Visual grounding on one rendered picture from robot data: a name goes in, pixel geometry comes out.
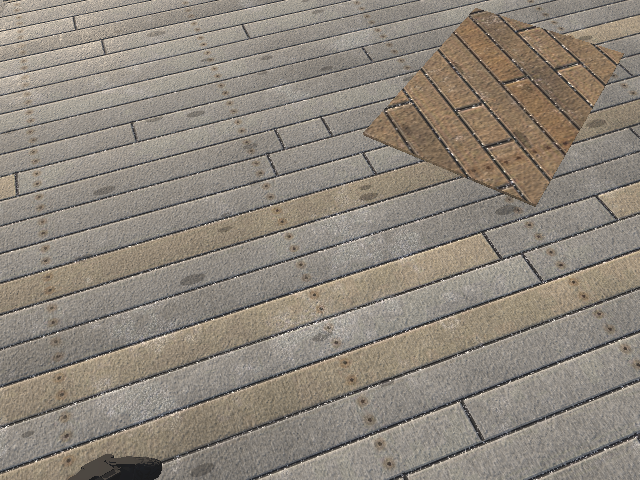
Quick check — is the robot left hand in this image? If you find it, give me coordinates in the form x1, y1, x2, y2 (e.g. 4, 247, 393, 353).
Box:
68, 454, 162, 480

